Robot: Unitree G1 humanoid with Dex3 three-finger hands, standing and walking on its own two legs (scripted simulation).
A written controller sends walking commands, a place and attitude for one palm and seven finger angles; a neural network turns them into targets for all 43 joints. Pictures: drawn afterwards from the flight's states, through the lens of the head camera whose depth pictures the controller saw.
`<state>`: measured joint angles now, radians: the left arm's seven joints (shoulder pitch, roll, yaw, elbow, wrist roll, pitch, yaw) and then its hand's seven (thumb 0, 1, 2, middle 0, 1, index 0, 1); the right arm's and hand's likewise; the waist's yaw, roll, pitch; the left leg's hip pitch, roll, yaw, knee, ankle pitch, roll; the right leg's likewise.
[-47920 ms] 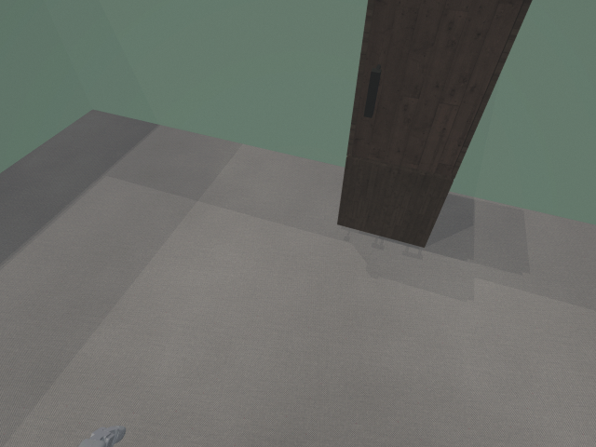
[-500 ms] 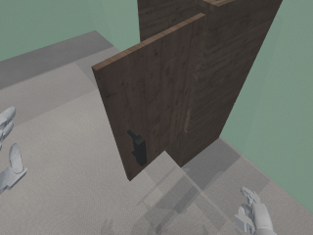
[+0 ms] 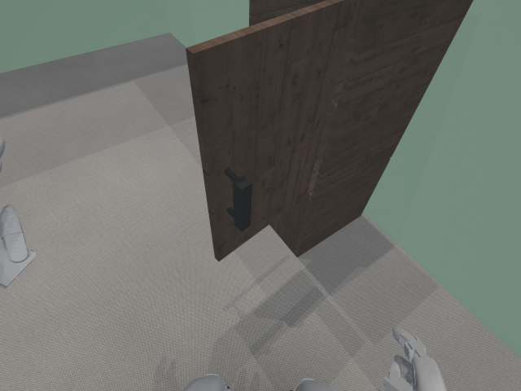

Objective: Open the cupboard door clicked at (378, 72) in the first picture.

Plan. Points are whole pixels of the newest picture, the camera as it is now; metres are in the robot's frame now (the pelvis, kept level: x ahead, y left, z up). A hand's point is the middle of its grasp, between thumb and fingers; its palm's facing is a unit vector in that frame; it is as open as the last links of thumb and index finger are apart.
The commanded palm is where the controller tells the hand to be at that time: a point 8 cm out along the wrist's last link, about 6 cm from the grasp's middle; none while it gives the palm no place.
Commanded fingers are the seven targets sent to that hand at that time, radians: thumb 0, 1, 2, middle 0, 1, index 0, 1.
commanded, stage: step back with the hand held close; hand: left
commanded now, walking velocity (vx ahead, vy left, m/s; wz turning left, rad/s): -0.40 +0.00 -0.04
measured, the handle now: (236, 199) +0.48 +0.06 -0.06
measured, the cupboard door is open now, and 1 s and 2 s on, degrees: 97 97 97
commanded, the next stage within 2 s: stop stepping back and stand still in 0.48 s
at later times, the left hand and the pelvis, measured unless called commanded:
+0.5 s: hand out of the picture +0.10 +0.26 +0.20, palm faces +0.43 -0.79 -0.43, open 7.4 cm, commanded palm +0.05 +0.29 +0.19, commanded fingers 0.00 0.90 0.90 -0.20 -0.30 -0.20 -0.30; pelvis -0.11 +0.00 +0.01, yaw -4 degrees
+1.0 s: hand out of the picture +0.02 +0.22 +0.18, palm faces +0.24 -0.81 -0.53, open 7.4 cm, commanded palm -0.02 +0.27 +0.19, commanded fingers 0.00 0.90 0.90 -0.20 -0.30 -0.20 -0.30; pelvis -0.20 -0.01 +0.01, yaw -10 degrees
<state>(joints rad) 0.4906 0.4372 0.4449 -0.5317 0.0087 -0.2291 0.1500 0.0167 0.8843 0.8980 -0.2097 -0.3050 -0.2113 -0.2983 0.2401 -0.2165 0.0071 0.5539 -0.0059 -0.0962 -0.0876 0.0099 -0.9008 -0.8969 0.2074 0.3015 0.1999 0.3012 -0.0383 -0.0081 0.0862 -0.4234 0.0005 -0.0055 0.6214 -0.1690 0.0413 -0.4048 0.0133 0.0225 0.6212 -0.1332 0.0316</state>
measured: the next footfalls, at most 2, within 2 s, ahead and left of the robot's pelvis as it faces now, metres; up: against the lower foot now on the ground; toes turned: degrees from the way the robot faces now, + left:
right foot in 0.54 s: -0.27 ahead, -0.12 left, +0.00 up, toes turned -4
left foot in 0.68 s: -0.03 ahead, +0.07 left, +0.00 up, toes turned -7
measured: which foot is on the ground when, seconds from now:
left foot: down 0.00-0.54, up 0.56-0.66, down 0.68-0.92, up 0.94-1.00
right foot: down 0.00-0.22, up 0.24-0.52, down 0.54-0.70, up 0.72-0.88, down 0.90-1.00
